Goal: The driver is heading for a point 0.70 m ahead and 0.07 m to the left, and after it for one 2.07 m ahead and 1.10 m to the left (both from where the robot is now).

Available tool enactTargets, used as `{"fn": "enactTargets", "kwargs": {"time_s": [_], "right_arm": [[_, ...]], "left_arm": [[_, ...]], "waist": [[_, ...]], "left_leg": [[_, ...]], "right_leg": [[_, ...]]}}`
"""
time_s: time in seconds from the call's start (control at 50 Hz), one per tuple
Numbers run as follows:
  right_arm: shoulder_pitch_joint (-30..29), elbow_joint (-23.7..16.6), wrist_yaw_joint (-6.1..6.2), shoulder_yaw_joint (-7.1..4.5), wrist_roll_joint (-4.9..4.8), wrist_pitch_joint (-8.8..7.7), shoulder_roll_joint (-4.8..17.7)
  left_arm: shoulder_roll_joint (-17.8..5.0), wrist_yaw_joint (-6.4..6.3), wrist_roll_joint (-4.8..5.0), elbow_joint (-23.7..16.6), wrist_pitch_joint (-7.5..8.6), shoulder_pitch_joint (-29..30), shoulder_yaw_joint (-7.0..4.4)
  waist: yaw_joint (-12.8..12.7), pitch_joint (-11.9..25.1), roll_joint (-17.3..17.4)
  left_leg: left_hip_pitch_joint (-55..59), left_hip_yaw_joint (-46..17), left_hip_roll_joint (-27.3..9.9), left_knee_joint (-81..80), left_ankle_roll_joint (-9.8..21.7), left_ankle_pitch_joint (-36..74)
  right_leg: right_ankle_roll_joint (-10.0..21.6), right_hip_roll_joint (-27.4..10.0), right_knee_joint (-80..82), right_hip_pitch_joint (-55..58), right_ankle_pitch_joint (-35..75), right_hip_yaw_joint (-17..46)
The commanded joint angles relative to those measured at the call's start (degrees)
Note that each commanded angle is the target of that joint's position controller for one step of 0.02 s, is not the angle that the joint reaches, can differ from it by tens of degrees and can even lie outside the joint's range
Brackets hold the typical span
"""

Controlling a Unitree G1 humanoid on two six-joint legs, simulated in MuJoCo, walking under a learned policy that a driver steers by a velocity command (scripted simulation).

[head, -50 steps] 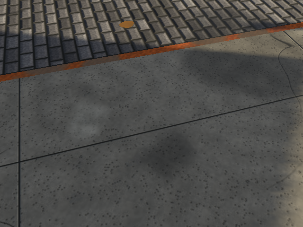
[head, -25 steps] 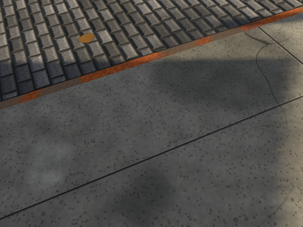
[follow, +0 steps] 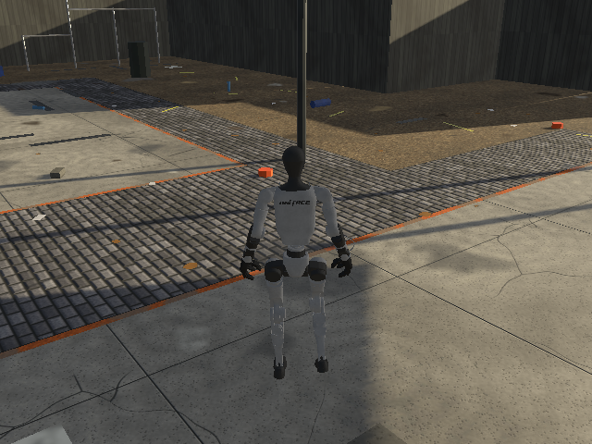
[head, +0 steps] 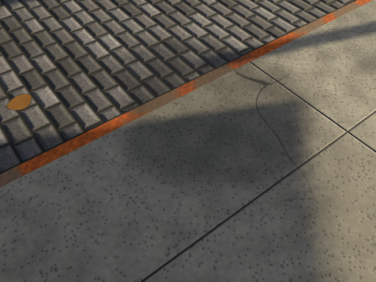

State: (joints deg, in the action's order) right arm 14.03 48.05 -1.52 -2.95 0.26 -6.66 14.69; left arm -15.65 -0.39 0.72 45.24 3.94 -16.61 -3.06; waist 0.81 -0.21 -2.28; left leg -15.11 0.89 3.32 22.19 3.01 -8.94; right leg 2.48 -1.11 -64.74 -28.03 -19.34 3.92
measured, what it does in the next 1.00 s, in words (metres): walks ahead, turning left: right foot, then left foot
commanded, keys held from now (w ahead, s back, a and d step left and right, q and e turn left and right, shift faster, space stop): w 0.40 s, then w+q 0.60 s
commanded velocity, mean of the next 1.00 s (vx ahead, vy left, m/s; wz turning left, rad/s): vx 0.50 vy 0.00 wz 0.19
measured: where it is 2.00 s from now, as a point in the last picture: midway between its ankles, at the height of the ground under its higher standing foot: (140, 172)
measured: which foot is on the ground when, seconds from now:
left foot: down 0.00-0.36, up 0.38-0.90, down 0.92-1.00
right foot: up 0.00-0.32, down 0.34-0.94, up 0.96-1.00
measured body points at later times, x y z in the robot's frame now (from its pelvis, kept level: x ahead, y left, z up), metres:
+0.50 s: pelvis +0.26 -0.07 +0.00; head +0.28 -0.08 +0.45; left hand +0.40 +0.19 -0.10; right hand +0.31 -0.35 -0.14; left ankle +0.19 +0.09 -0.65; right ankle +0.30 -0.15 -0.74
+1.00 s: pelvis +0.52 +0.01 -0.02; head +0.56 +0.03 +0.43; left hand +0.50 +0.29 -0.15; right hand +0.76 -0.20 -0.12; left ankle +0.58 +0.10 -0.74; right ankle +0.37 -0.17 -0.65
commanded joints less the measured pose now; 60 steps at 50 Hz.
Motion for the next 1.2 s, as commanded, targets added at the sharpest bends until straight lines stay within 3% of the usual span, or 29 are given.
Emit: {"fn": "enactTargets", "kwargs": {"time_s": [0.02,0.06,0.16,0.24,0.3,0.32,0.34,0.36,0.38,0.4,0.42,0.44,0.46,0.5,0.56,0.68,0.8,0.86,0.88,0.9,0.92,0.94,0.96,0.98,1.0,1.02,1.04,1.1,1.2], "right_arm": [[0.61,-2.21,0.04,-1.18,-0.26,-0.83,6.53],[2.22,-1.33,0.46,-1.63,-0.56,-0.57,8.28],[6.36,0.64,0.95,-1.46,-1.34,0.56,9.20],[9.91,2.50,1.01,-1.38,-1.61,1.54,9.89],[9.25,3.01,1.41,-1.79,-1.71,2.48,11.36],[8.10,2.82,1.54,-1.79,-1.78,2.74,11.60],[7.85,2.40,1.62,-1.32,-1.46,2.82,10.46],[7.33,0.36,1.77,-0.12,0.06,2.49,7.76],[14.56,0.16,1.33,1.75,-0.58,1.23,1.14],[11.18,0.73,1.04,0.19,-1.72,0.34,7.86],[6.24,-0.76,0.85,-0.53,-2.78,0.00,9.84],[3.93,-0.91,1.09,-0.48,-2.52,0.23,8.98],[3.02,-0.93,1.23,-0.73,-1.78,0.76,8.27],[5.37,-0.14,1.34,-0.78,-1.98,2.46,6.08],[3.52,-0.91,1.63,-1.05,-1.96,3.75,4.93],[-4.78,-3.60,0.52,-1.03,-1.34,3.35,3.92],[-14.85,-9.55,-1.56,-0.14,-1.41,3.29,2.56],[-13.65,-11.46,-2.46,-0.87,-1.59,3.48,3.95],[-10.41,-11.22,-2.45,-1.59,-1.58,3.68,5.19],[-3.44,-9.82,-2.26,-2.90,-1.74,3.79,7.38],[6.08,-7.53,-1.36,-4.91,-1.71,3.98,11.15],[11.43,-6.56,-0.04,-6.67,-1.67,4.41,17.85],[10.38,-8.22,-0.20,-5.94,-1.53,3.67,18.06],[10.39,-8.09,-0.40,-4.68,-0.98,3.26,13.54],[7.39,-8.24,-0.37,-4.05,-1.12,2.92,11.25],[3.17,-9.05,-0.38,-3.53,-1.27,2.82,9.62],[0.05,-10.09,-0.22,-2.91,-0.94,2.79,7.72],[-1.12,-11.13,0.44,-3.03,-0.78,2.55,8.36],[3.20,-9.88,2.00,-3.55,-1.40,2.99,10.14]], "left_arm": [[-2.74,0.05,-0.37,-4.31,0.64,-0.08,-0.78],[-2.10,-0.02,-0.68,-5.97,0.72,3.95,-0.37],[-0.97,0.81,-0.16,-8.30,1.22,12.92,0.32],[-1.76,1.95,0.52,-10.89,1.58,19.10,0.29],[-3.67,2.57,0.41,-11.37,2.07,17.56,-0.39],[-5.02,2.43,0.13,-10.04,2.13,12.71,-1.19],[-7.85,1.96,-0.16,-7.41,2.06,3.94,-2.59],[-12.62,1.23,-0.93,-5.51,1.77,-7.51,-3.87],[-15.45,1.71,-0.88,-4.58,1.36,-8.89,-4.28],[-9.72,1.80,-0.40,-4.87,1.30,-8.65,-2.87],[-7.84,1.69,-0.30,-5.32,1.40,-4.47,-2.13],[-6.72,1.82,-0.56,-5.81,1.46,-0.34,-1.68],[-5.23,2.07,-0.88,-5.88,1.67,2.36,-1.36],[-4.07,2.27,-1.24,-5.03,2.63,4.21,-1.29],[-5.23,1.78,-1.68,-2.91,3.50,3.24,-1.87],[-6.69,0.32,-1.53,-0.22,3.04,1.46,-2.16],[-8.43,-0.37,-0.50,3.17,0.97,-3.92,-2.77],[-10.38,-0.89,-0.06,2.93,-0.27,-2.32,-3.27],[-11.26,-1.23,0.03,2.64,-0.67,-1.69,-3.50],[-11.78,-1.52,0.09,2.39,-1.15,-0.76,-3.58],[-11.49,-1.77,0.21,1.82,-1.09,-0.25,-3.29],[-5.90,-1.26,-1.58,-0.53,0.05,-3.78,-1.52],[-3.09,-0.19,-1.20,-2.16,2.62,-4.06,-0.07],[-7.52,0.68,1.05,-3.68,4.28,3.13,-1.28],[-7.43,0.83,1.73,-4.82,4.98,5.79,-1.10],[-7.05,0.36,0.51,-4.30,5.03,5.93,-1.21],[-7.88,0.00,-0.66,-3.92,4.43,5.20,-1.84],[-6.30,-0.05,-1.55,-4.29,2.32,3.40,-1.94],[-3.76,-0.07,-1.60,-7.57,2.01,13.58,-0.91]], "waist": [[-0.72,1.04,7.28],[0.12,0.29,6.30],[3.04,-1.02,6.41],[4.58,-2.89,6.83],[1.94,-1.89,7.87],[-1.16,0.88,7.72],[-4.94,6.64,6.45],[-8.89,15.85,-1.04],[-4.96,21.70,-16.12],[-6.86,18.25,-9.16],[-6.07,10.37,-5.97],[-4.23,6.56,-1.50],[-2.69,3.66,-0.70],[-0.17,2.50,-2.82],[0.33,0.03,-1.60],[-2.03,-2.48,-0.44],[-5.74,-5.67,0.31],[-3.28,-2.98,-2.10],[-1.19,-0.31,-3.54],[2.87,3.57,-3.56],[7.73,8.48,-1.44],[6.18,14.30,11.39],[3.82,22.56,14.32],[6.80,18.58,8.53],[5.19,11.18,6.45],[2.23,6.45,2.08],[0.02,4.36,2.69],[-2.40,3.10,4.30],[0.93,0.88,6.20]], "left_leg": [[7.59,-15.87,-15.55,-12.57,10.63,9.81],[7.90,-13.59,-15.81,-13.83,11.05,13.19],[8.21,-7.09,-13.24,-13.71,8.30,13.43],[12.83,-8.30,-16.10,-11.51,7.80,11.97],[16.43,-8.62,-17.84,-6.77,6.30,19.44],[15.94,-6.82,-16.34,-1.22,5.25,27.89],[12.09,-4.36,-13.43,9.02,3.70,31.58],[-0.32,-1.29,-9.67,27.94,1.42,15.49],[-21.86,-1.98,-0.71,45.01,-1.26,-21.93],[-27.94,-7.67,-3.86,51.04,-0.54,-23.49],[-30.11,-6.88,-6.29,51.29,0.06,-17.98],[-27.54,-5.73,-8.67,48.93,-0.33,-12.99],[-25.55,-5.72,-10.07,46.17,-0.79,-9.93],[-20.19,-6.44,-11.34,43.96,-1.40,-6.43],[-23.07,-8.21,-10.85,40.87,-2.38,-0.96],[-25.51,-6.58,-9.21,24.70,-2.54,14.47],[-29.63,-1.07,-8.53,15.60,-0.37,9.56],[-22.69,3.77,-4.97,14.24,2.27,1.13],[-17.22,5.60,-2.67,14.61,3.45,-1.67],[-7.75,6.55,-0.22,12.74,5.12,-1.52],[8.15,3.53,0.26,8.88,7.60,2.13],[29.66,-20.32,-13.97,8.62,14.79,2.27],[39.45,-48.94,-23.50,-1.89,23.07,-4.17],[37.28,-42.97,-21.68,-4.38,19.43,-4.65],[28.94,-34.10,-19.47,-4.55,17.00,-1.41],[19.61,-27.76,-16.78,-5.15,15.04,3.82],[12.90,-23.51,-14.86,-6.28,14.04,9.01],[4.08,-19.11,-12.21,-9.11,14.42,16.06],[0.84,-14.32,-8.03,-8.50,10.96,13.73]], "right_leg": [[-0.86,-5.07,4.25,-9.61,3.79,0.50],[-1.76,-5.65,10.43,-11.56,8.13,-0.38],[-2.03,-3.74,26.59,-7.54,21.43,-2.89],[-1.10,-2.29,32.31,-6.98,20.00,-3.48],[1.19,-0.77,35.94,-1.95,14.60,-4.29],[2.43,0.81,37.98,5.56,14.90,-5.72],[4.34,0.45,38.07,18.58,16.28,-5.27],[8.60,-11.48,36.29,36.43,19.41,8.01],[16.67,-22.26,42.68,51.77,8.37,32.86],[14.75,-20.82,45.98,48.58,1.87,34.81],[12.47,-19.28,47.11,40.91,4.75,25.91],[11.21,-16.86,48.82,33.05,10.35,19.43],[10.63,-14.89,50.99,27.25,13.62,14.80],[9.94,-12.78,54.77,20.80,16.14,8.67],[10.04,-12.68,57.33,18.88,21.41,2.39],[7.38,-11.50,58.59,22.49,24.49,-7.46],[6.42,-15.10,54.78,33.74,29.54,-11.49],[4.62,-15.58,46.93,35.92,50.07,-14.13],[3.92,-15.32,41.40,35.79,59.92,-14.93],[2.83,-14.13,31.83,33.67,64.77,-16.01],[0.65,-11.66,18.24,25.04,57.67,-16.82],[-2.62,-5.01,-3.11,2.01,19.57,-16.42],[-3.69,4.39,-15.95,-12.54,-14.92,-3.42],[-2.24,0.72,-17.25,-18.52,-11.34,2.50],[-1.10,-1.67,-13.13,-19.31,-6.20,1.40],[-1.24,-3.99,-7.76,-16.20,-2.51,0.88],[-1.72,-5.53,-3.69,-11.91,-0.31,0.76],[-4.16,-5.74,2.15,-6.87,3.33,-0.30],[-6.34,-2.40,22.24,-6.14,19.31,-1.30]]}}
Velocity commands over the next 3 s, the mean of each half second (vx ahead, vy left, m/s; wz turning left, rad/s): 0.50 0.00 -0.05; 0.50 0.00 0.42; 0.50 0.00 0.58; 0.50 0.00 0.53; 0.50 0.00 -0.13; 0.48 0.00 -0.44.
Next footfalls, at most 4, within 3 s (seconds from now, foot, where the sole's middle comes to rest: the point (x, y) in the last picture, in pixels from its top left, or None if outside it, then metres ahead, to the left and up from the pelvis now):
0.34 right None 0.34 -0.16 -0.78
0.92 left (160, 248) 0.62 0.11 -0.78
1.42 right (181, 173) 0.95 0.03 -0.78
1.94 left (91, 166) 0.99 0.42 -0.78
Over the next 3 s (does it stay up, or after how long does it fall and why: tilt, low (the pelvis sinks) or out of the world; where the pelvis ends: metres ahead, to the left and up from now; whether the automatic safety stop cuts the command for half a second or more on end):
stays up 1.40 0.64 -0.02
